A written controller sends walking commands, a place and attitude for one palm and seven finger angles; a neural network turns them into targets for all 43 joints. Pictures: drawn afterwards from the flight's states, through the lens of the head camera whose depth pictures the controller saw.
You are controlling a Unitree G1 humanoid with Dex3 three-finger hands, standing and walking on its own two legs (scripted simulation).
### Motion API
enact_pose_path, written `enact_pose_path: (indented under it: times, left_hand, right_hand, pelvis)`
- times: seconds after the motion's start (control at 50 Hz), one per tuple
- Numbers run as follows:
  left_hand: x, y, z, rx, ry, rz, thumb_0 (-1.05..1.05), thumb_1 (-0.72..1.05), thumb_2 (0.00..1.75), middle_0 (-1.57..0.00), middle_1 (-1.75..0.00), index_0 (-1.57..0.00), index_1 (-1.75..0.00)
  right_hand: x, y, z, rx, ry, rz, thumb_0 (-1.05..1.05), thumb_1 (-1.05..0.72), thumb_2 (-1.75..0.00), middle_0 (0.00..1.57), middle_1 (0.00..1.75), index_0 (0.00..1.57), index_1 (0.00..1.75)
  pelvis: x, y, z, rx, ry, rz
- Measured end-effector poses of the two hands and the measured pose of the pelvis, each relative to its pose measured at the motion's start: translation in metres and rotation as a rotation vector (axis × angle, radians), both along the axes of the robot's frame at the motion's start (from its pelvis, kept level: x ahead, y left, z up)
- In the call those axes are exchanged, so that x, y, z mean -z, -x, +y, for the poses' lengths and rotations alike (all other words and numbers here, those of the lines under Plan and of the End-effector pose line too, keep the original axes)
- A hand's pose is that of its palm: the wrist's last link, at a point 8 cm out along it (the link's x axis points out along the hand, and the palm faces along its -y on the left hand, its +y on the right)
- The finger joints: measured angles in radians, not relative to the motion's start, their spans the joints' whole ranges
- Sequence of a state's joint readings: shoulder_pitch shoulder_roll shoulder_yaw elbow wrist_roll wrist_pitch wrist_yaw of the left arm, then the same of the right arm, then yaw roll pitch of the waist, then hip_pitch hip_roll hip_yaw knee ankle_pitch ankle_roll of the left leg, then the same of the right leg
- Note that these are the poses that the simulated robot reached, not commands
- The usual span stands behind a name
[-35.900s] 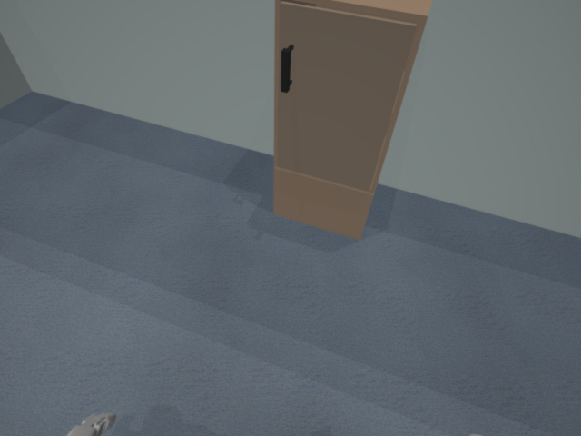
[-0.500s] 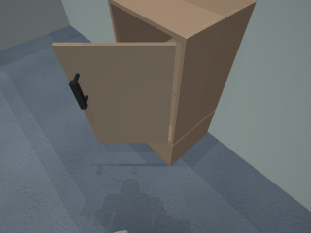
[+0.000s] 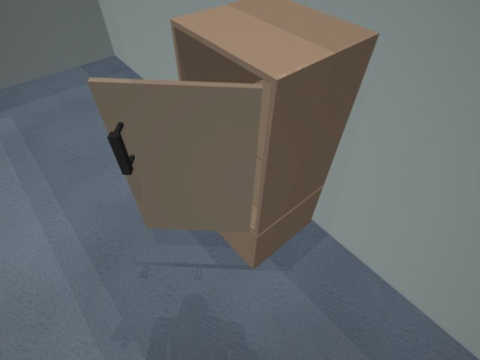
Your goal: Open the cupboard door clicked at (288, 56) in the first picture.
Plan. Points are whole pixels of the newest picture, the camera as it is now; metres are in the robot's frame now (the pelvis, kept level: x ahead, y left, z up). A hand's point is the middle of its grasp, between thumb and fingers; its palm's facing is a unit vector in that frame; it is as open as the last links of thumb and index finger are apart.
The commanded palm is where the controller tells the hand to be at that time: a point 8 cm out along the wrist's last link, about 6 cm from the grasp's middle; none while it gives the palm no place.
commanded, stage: look again from close up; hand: left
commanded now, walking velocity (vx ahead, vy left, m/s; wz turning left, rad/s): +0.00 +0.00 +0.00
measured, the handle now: (123, 148) +0.59 +0.33 -0.03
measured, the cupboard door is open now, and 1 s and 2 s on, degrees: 47 47 47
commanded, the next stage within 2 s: shuffle to correct the standing spot in 0.64 s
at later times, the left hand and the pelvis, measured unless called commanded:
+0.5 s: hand out of the picture +0.05 +0.24 -0.17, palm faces +0.02 -0.96 -0.26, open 7.3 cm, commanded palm none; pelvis -0.01 +0.03 -0.01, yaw +0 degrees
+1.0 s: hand out of the picture -0.04 +0.25 -0.19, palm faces +0.03 -0.98 -0.19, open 7.3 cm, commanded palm none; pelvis -0.02 +0.07 -0.01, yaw +0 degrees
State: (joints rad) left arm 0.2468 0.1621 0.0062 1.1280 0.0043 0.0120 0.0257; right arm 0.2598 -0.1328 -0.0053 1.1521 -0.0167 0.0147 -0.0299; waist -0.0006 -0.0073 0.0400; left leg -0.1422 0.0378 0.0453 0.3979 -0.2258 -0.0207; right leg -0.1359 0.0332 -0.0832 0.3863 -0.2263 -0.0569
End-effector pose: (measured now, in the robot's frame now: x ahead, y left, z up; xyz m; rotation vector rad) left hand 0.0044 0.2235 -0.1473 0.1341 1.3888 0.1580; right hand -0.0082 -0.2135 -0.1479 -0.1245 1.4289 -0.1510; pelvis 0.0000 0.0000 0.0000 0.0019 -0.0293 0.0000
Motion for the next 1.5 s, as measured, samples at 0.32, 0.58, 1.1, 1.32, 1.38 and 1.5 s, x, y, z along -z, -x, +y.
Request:
enact_pose_path:
  times: [0.32, 0.58, 1.1, 1.32, 1.38, 1.5]
  left_hand:
    - [0.001, 0.0, 0.026, 0.014, -0.038, -0.064, 0.0, 0.91, 0.9, -0.2, -0.3, -0.2, -0.3]
    - [-0.012, -0.034, 0.074, 0.065, -0.09, -0.202, 0.0, 0.91, 0.9, -0.2, -0.3, -0.2, -0.3]
    - [0.022, 0.065, 0.083, -0.048, 0.039, 0.095, 0.0, 0.91, 0.9, -0.2, -0.3, -0.2, -0.3]
    - [0.012, -0.032, 0.114, 0.028, 0.058, -0.004, 0.0, 0.91, 0.9, -0.19, -0.3, -0.2, -0.3]
    - [0.011, -0.065, 0.125, 0.021, 0.033, -0.06, 0.01, 0.94, 0.9, -0.2, -0.3, -0.2, -0.3]
    - [0.001, -0.104, 0.131, -0.008, 0.022, -0.14, 0.0, 0.93, 0.9, -0.19, -0.3, -0.2, -0.29]
  right_hand:
    - [-0.003, -0.019, -0.013, -0.009, 0.067, -0.114, 0.01, -0.9, -0.9, 0.2, 0.29, 0.2, 0.3]
    - [-0.021, -0.059, -0.004, -0.077, 0.103, -0.272, 0.01, -0.9, -0.9, 0.2, 0.29, 0.2, 0.3]
    - [-0.004, 0.03, 0.065, -0.009, 0.07, 0.023, 0.01, -0.9, -0.9, 0.2, 0.29, 0.2, 0.3]
    - [-0.016, 0.048, 0.139, 0.097, 0.03, 0.079, 0.01, -0.9, -0.9, 0.2, 0.29, 0.19, 0.3]
    - [-0.017, 0.048, 0.157, 0.106, 0.014, 0.108, 0.01, -0.9, -0.9, 0.2, 0.29, 0.2, 0.3]
    - [-0.015, 0.031, 0.178, 0.11, -0.014, 0.144, 0.01, -0.9, -0.9, 0.21, 0.3, 0.2, 0.3]
  pelvis:
    - [0.008, -0.001, 0.014, -0.01, 0.012, 0.002]
    - [0.005, 0.016, 0.038, 0.005, 0.012, -0.022]
    - [0.015, 0.003, 0.089, -0.002, 0.036, -0.004]
    - [0.003, -0.031, 0.126, 0.025, 0.04, 0.002]
    - [0.001, -0.041, 0.13, 0.013, 0.043, 0.002]
    - [-0.003, -0.055, 0.138, 0.0, 0.052, -0.012]
